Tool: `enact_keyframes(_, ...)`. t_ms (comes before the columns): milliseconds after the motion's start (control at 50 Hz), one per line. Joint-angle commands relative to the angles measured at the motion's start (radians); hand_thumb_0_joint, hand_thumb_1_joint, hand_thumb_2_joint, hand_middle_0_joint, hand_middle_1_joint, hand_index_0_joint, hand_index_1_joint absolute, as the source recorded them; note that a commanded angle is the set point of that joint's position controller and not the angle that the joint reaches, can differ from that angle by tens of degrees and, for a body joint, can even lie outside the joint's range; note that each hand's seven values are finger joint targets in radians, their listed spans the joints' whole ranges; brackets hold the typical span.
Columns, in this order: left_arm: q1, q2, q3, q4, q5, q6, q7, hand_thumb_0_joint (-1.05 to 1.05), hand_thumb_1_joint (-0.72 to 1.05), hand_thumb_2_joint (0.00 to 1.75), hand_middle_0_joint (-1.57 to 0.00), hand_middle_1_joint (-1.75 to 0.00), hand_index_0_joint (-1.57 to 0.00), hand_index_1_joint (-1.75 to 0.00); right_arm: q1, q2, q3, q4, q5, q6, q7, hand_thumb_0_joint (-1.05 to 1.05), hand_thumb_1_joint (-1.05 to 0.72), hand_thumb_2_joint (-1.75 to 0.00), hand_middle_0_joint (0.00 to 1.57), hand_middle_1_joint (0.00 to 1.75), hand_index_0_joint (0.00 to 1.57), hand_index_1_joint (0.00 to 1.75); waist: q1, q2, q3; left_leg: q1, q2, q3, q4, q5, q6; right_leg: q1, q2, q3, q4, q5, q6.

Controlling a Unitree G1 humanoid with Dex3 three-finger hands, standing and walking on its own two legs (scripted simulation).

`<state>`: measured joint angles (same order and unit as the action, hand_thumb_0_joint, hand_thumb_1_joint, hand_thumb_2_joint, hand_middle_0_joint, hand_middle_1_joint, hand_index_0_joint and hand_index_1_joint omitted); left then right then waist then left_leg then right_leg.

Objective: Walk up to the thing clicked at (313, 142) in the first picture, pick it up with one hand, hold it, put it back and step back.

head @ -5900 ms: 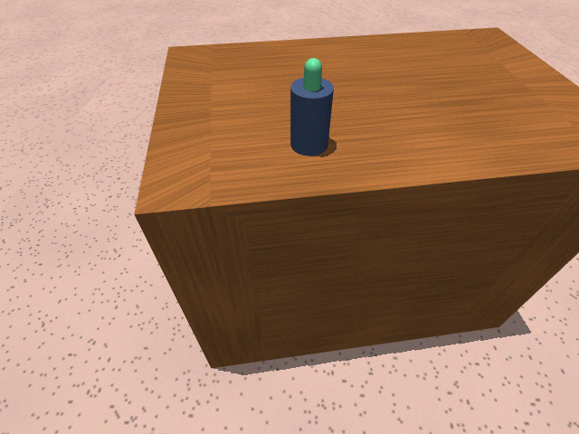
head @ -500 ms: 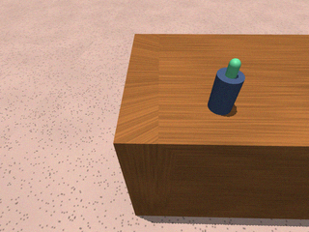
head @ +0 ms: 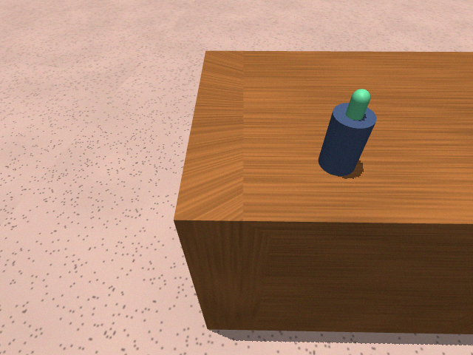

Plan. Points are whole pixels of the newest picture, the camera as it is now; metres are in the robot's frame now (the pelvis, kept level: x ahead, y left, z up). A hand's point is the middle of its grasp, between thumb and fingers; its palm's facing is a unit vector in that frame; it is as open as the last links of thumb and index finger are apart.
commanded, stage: rise first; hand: right
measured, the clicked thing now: (348, 130) +0.49 -0.21 +0.11
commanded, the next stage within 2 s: go down in 1.88 s
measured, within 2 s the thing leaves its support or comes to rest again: neither
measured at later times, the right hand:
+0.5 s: hand (401, 326) +0.18 -0.26 -0.05, palm faces +0.27 +0.89 -0.36, open 15.9 cm
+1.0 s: hand (440, 295) +0.19 -0.25 +0.08, palm faces +0.35 +0.84 -0.42, open 17.7 cm
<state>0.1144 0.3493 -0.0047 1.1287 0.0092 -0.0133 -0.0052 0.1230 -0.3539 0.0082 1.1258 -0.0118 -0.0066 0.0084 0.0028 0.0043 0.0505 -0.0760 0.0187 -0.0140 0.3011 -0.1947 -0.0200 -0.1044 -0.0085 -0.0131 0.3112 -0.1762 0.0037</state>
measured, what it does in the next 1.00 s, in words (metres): stands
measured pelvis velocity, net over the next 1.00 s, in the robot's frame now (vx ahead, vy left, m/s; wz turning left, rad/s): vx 0.00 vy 0.01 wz -0.03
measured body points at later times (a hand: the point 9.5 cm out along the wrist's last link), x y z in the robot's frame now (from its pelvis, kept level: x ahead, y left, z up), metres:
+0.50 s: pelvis +0.00 +0.01 -0.01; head +0.01 +0.02 +0.44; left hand +0.17 +0.25 -0.10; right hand +0.16 -0.30 -0.02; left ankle -0.02 +0.13 -0.75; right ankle +0.00 -0.12 -0.75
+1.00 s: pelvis +0.00 +0.01 -0.01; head +0.00 +0.03 +0.44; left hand +0.17 +0.27 -0.10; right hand +0.16 -0.29 +0.11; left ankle -0.02 +0.13 -0.75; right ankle +0.00 -0.12 -0.75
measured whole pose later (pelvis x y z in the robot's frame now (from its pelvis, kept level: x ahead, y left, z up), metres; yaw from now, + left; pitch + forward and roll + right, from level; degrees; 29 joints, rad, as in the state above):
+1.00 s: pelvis +0.00 +0.01 -0.01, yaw -2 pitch -3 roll +0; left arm 0.26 0.23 0.14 0.59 -0.02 -0.07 0.05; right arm 0.45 -0.33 -0.28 -0.15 0.05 -0.18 -0.03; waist -0.05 -0.04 0.03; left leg -0.11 0.02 0.02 0.43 -0.28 0.00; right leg -0.14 -0.01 0.02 0.41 -0.23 0.02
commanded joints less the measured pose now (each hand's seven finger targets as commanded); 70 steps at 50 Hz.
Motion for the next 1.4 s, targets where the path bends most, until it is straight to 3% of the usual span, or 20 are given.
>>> enact_keyframes(0,-0.328,0.087,0.021,-0.432,-0.11,-0.147,0.044,0.0,0.66,0.66,-0.03,-0.06,-0.01,-0.06,-0.355,-0.061,-0.02,-0.451,0.117,-0.141,-0.047,0.0,-0.66,-0.66,0.06,0.06,0.05,0.06,-0.02,-0.001,-0.138,-0.085,-0.03,0.049,0.05,0.05,0.025,-0.038,-0.016,-0.002,0.031,0.049,-0.007)
enact_keyframes(40,-0.142,0.2,0.111,-0.258,-0.104,-0.115,0.065,0.0,0.5,0.5,-0.02,-0.03,0.0,-0.05,-0.189,-0.197,-0.119,-0.261,0.102,-0.12,-0.074,0.0,-0.5,-0.5,0.06,0.04,0.05,0.04,-0.006,-0.009,-0.02,-0.163,-0.023,0.049,0.057,-0.013,0.02,-0.103,0.004,-0.019,0.049,-0.017,-0.015)
enact_keyframes(60,-0.105,0.205,0.149,-0.301,-0.1,-0.106,0.071,0.0,0.42,0.42,-0.03,-0.03,-0.01,-0.05,-0.184,-0.218,-0.16,-0.266,0.099,-0.117,-0.082,0.0,-0.42,-0.42,0.06,0.04,0.05,0.04,0.003,0.018,-0.114,-0.141,-0.019,0.053,0.08,0.047,0.012,-0.085,0.007,-0.019,0.073,0.041,-0.016)
enact_keyframes(100,-0.128,0.153,0.122,-0.361,-0.091,-0.115,0.084,0.0,0.26,0.26,-0.04,-0.04,-0.02,-0.05,-0.165,-0.227,-0.194,-0.355,0.087,-0.134,-0.098,0.0,-0.29,-0.26,0.06,0.04,0.05,0.04,-0.018,-0.01,-0.255,-0.082,-0.013,0.041,0.103,0.153,0.018,-0.053,0.01,-0.016,0.105,0.158,-0.013)
enact_keyframes(160,0.01,0.118,0.179,-0.266,-0.048,-0.09,0.077,0.0,0.14,0.18,-0.04,-0.04,-0.04,-0.05,0.042,-0.193,-0.25,-0.358,0.057,-0.11,-0.089,0.0,-0.15,-0.18,0.06,0.04,0.05,0.04,-0.04,-0.049,-0.252,-0.098,-0.02,0.036,0.128,0.214,0.027,-0.071,0.015,-0.019,0.114,0.227,-0.013)
enact_keyframes(200,0.035,0.124,0.188,-0.335,-0.044,-0.086,0.08,0.0,0.05,0.13,-0.05,-0.05,-0.06,-0.04,0.03,-0.208,-0.265,-0.476,0.06,-0.106,-0.092,0.0,-0.04,-0.15,0.06,0.04,0.05,0.04,-0.02,-0.058,-0.317,-0.048,-0.028,0.044,0.113,0.269,0.023,-0.025,0.014,-0.02,0.104,0.269,-0.009)
enact_keyframes(240,0.064,0.054,0.147,-0.38,-0.051,-0.073,0.074,0.0,-0.06,0.1,-0.05,-0.05,-0.06,-0.04,0.087,-0.117,-0.211,-0.546,0.07,-0.095,-0.082,0.0,0.08,-0.13,0.05,0.05,0.05,0.05,-0.02,-0.05,-0.25,-0.069,-0.029,0.051,0.095,0.247,0.021,-0.058,0.013,-0.024,0.087,0.24,-0.01)
enact_keyframes(340,-0.045,-0.011,0.085,-0.626,-0.06,-0.087,0.078,0.0,-0.33,0.08,-0.06,-0.04,-0.05,-0.05,0.018,-0.106,-0.201,-0.824,0.076,-0.113,-0.091,0.0,0.32,-0.09,0.04,0.05,0.04,0.05,-0.032,-0.036,-0.171,-0.084,-0.026,0.056,0.057,0.126,0.024,-0.077,0.005,-0.025,0.057,0.128,-0.012)
enact_keyframes(400,0.016,0.104,0.163,-0.703,-0.051,-0.1,0.105,0.0,-0.47,0.05,-0.07,-0.05,-0.06,-0.06,0.023,-0.167,-0.254,-0.945,0.071,-0.124,-0.105,0.0,0.43,-0.06,0.04,0.05,0.04,0.05,-0.008,-0.015,-0.17,-0.093,-0.02,0.053,0.054,0.127,0.018,-0.031,0.008,-0.024,0.055,0.125,-0.017)
enact_keyframes(440,0.05,0.045,0.123,-0.74,-0.05,-0.106,0.101,0.0,-0.53,0.03,-0.07,-0.05,-0.06,-0.06,0.076,-0.144,-0.249,-1.045,0.071,-0.132,-0.104,0.0,0.49,-0.05,0.04,0.05,0.04,0.05,-0.027,-0.038,-0.181,-0.07,-0.021,0.058,0.067,0.149,0.023,-0.002,0.009,-0.023,0.056,0.153,-0.014)
enact_keyframes(620,0.179,0.013,0.168,-0.677,-0.048,-0.092,0.071,0.0,-0.55,0.02,-0.06,-0.05,-0.06,-0.05,0.255,-0.144,-0.342,-1.237,0.077,-0.153,-0.072,0.0,0.6,-0.03,0.03,0.06,0.04,0.06,-0.03,-0.021,-0.1,-0.071,-0.019,0.065,0.076,0.22,0.015,-0.013,0.015,-0.029,0.071,0.227,-0.017)
enact_keyframes(700,0.058,0.061,0.214,-0.727,-0.042,-0.1,0.067,0.0,-0.57,0.03,-0.06,-0.04,-0.05,-0.05,0.22,-0.144,-0.361,-1.354,0.078,-0.167,-0.061,0.0,0.61,-0.03,0.03,0.06,0.04,0.06,-0.038,-0.015,-0.103,-0.072,-0.011,0.062,0.066,0.204,0.01,0.001,0.015,-0.022,0.069,0.21,-0.02)
enact_keyframes(800,0.01,-0.027,0.128,-0.749,-0.039,-0.109,0.067,0.0,-0.58,0.04,-0.06,-0.04,-0.05,-0.06,0.202,-0.151,-0.375,-1.463,0.073,-0.218,-0.07,0.0,0.6,-0.03,0.04,0.06,0.04,0.06,-0.067,0.001,-0.127,-0.034,-0.005,0.055,0.067,0.187,0.01,0.008,0.019,-0.019,0.069,0.198,-0.018)
enact_keyframes(960,0.086,0.045,0.231,-0.678,-0.031,-0.102,0.068,0.0,-0.58,0.04,-0.05,-0.04,-0.04,-0.05,0.291,-0.199,-0.479,-1.486,0.077,-0.246,-0.062,0.0,0.61,-0.02,0.04,0.06,0.04,0.06,-0.066,-0.037,-0.1,-0.034,-0.005,0.059,0.065,0.176,0.013,-0.011,0.024,-0.023,0.064,0.19,-0.02)
enact_keyframes(1040,0.089,-0.047,0.151,-0.693,-0.041,-0.11,0.051,0.0,-0.58,0.04,-0.06,-0.04,-0.04,-0.05,0.27,-0.142,-0.426,-1.528,0.079,-0.269,-0.046,0.0,0.59,-0.03,0.04,0.06,0.04,0.06,-0.056,-0.046,-0.067,-0.054,-0.011,0.065,0.055,0.129,0.018,-0.016,0.021,-0.022,0.05,0.15,-0.019)
enact_keyframes(1100,0.069,0.026,0.219,-0.708,-0.038,-0.117,0.059,0.0,-0.58,0.04,-0.06,-0.04,-0.04,-0.05,0.238,-0.188,-0.468,-1.55,0.078,-0.28,-0.047,0.0,0.59,-0.03,0.04,0.06,0.04,0.06,-0.05,-0.032,-0.077,-0.062,-0.01,0.066,0.051,0.108,0.015,-0.003,0.02,-0.017,0.045,0.131,-0.019)
enact_keyframes(1240,0.076,0.057,0.256,-0.735,-0.037,-0.132,0.059,0.0,-0.57,0.03,-0.06,-0.04,-0.05,-0.05,0.221,-0.23,-0.534,-1.593,0.083,-0.314,-0.047,0.0,0.58,-0.03,0.04,0.06,0.05,0.06,-0.063,-0.023,-0.079,-0.06,-0.004,0.064,0.044,0.077,0.015,0.005,0.029,-0.017,0.041,0.101,-0.021)
enact_keyframes(1260,0.113,-0.005,0.209,-0.692,-0.037,-0.129,0.052,0.0,-0.57,0.04,-0.05,-0.04,-0.05,-0.05,0.24,-0.163,-0.473,-1.565,0.084,-0.314,-0.039,0.0,0.59,-0.03,0.04,0.06,0.05,0.06,-0.056,-0.013,-0.052,-0.073,-0.004,0.065,0.039,0.053,0.016,-0.002,0.03,-0.016,0.039,0.081,-0.024)
enact_keyframes(1320,0.098,0.018,0.234,-0.695,-0.039,-0.137,0.052,0.0,-0.57,0.04,-0.05,-0.04,-0.05,-0.05,0.22,-0.162,-0.479,-1.583,0.088,-0.327,-0.039,0.0,0.59,-0.03,0.04,0.06,0.05,0.06,-0.053,-0.019,-0.043,-0.077,-0.013,0.071,0.04,0.031,0.021,-0.009,0.023,-0.012,0.028,0.06,-0.021)
enact_keyframes(1380,0.082,-0.064,0.157,-0.689,-0.043,-0.143,0.04,0.0,-0.57,0.05,-0.05,-0.04,-0.04,-0.05,0.213,-0.171,-0.491,-1.602,0.085,-0.344,-0.038,0.0,0.58,-0.03,0.04,0.06,0.05,0.06,-0.077,-0.049,-0.038,-0.065,-0.012,0.067,0.041,0.026,0.023,-0.024,0.025,-0.013,0.031,0.063,-0.018)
